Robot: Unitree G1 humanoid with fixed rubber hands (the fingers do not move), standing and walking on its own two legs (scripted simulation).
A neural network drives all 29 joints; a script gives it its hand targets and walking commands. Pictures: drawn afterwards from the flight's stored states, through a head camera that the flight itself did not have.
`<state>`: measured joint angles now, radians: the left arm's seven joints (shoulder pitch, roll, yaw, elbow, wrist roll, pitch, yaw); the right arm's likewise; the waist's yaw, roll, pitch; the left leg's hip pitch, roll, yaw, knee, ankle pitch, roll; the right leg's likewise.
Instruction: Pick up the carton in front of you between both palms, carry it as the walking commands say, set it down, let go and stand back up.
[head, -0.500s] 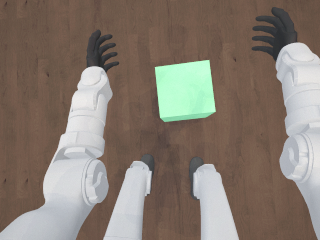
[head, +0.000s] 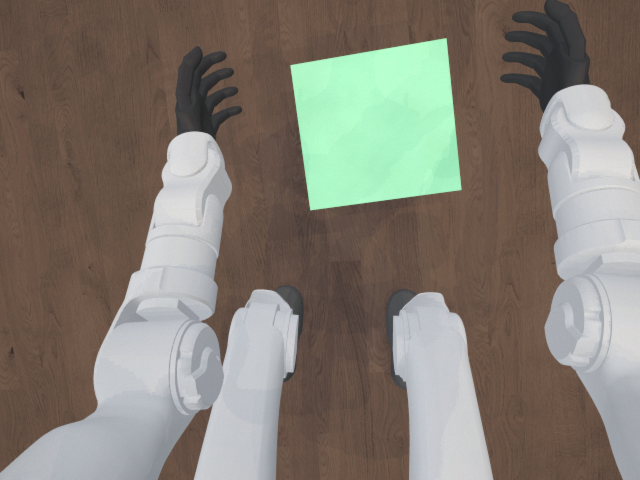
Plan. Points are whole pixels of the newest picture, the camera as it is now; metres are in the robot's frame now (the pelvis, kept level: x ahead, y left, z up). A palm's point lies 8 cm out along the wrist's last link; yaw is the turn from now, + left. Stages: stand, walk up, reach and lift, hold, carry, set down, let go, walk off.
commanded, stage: reach and lift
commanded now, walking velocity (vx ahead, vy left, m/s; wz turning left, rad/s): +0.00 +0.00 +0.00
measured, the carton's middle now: (371, 141) +0.50 -0.06 -0.41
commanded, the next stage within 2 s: none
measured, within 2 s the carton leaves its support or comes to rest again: leaves its support in 1.30 s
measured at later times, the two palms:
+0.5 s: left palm (245, 146) +0.49 +0.14 -0.33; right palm (490, 120) +0.51 -0.23 -0.34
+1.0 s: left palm (265, 141) +0.49 +0.11 -0.33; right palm (474, 121) +0.51 -0.20 -0.33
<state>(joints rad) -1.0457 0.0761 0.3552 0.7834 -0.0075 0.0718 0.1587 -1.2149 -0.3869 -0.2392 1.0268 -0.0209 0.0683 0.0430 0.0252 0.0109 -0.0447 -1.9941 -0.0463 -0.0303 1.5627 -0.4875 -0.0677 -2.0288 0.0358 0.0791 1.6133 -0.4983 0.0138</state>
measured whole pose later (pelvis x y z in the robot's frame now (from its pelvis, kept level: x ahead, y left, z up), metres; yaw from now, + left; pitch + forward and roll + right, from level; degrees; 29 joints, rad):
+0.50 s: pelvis -0.04 +0.00 -0.15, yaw +1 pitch +37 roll +4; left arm -1.43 0.21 0.21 1.05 -0.18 0.07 0.19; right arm -1.55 -0.54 -0.01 1.24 0.17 0.06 0.01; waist 0.03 0.05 0.40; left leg -2.23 -0.08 -0.03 2.11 -0.54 -0.11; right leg -2.27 0.02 0.06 2.17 -0.55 0.00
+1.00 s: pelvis -0.04 +0.01 -0.16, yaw +0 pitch +37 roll +4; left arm -1.44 0.17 0.16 1.10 -0.20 0.03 0.19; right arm -1.55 -0.46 0.05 1.26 0.20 0.04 -0.01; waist 0.01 0.06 0.35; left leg -2.25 -0.08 -0.02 2.13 -0.54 -0.09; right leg -2.28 0.01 0.07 2.18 -0.56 0.02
